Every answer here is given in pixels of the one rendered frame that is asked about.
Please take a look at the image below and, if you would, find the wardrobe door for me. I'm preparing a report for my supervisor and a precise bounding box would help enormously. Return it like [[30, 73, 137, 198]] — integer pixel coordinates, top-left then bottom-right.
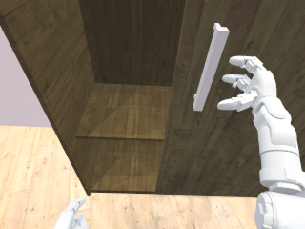
[[155, 0, 305, 198]]

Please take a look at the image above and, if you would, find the robot right forearm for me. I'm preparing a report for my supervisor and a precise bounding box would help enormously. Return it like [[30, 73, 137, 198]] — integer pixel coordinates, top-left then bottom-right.
[[252, 96, 305, 198]]

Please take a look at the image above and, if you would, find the right robot hand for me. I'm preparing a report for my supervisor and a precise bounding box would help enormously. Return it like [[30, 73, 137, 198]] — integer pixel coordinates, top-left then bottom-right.
[[217, 56, 277, 112]]

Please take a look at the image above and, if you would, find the handle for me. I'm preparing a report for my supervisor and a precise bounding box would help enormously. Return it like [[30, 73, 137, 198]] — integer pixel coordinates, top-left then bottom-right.
[[193, 23, 230, 112]]

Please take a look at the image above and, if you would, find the left robot hand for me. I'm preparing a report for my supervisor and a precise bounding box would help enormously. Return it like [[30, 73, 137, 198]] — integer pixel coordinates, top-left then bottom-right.
[[53, 197, 89, 229]]

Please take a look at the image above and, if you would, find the right robot upper arm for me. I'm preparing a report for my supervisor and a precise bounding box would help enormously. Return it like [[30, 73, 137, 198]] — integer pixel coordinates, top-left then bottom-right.
[[254, 191, 305, 229]]

